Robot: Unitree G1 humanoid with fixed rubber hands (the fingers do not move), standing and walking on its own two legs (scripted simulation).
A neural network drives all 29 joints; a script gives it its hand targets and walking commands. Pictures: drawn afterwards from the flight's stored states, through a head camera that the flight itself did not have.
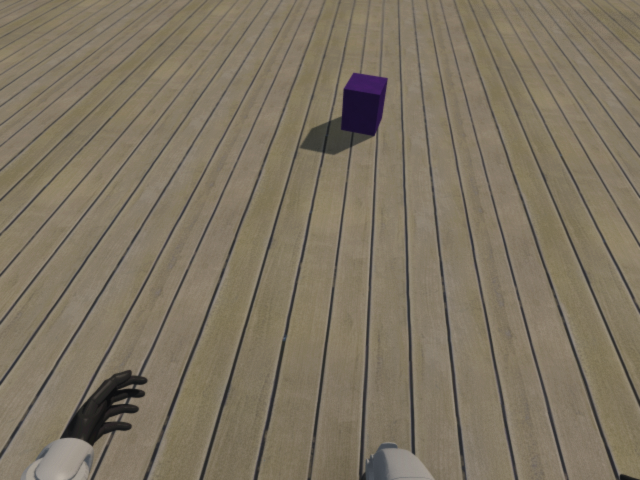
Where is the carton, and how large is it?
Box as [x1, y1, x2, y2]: [341, 73, 387, 135]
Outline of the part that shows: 353,73 344,87 343,91 341,129 374,135 381,118 387,78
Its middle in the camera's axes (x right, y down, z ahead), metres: +0.25 -0.77 +2.24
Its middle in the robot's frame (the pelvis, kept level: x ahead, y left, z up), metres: +2.11 -0.43 -0.64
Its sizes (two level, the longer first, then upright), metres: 0.210 0.200 0.250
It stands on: the floor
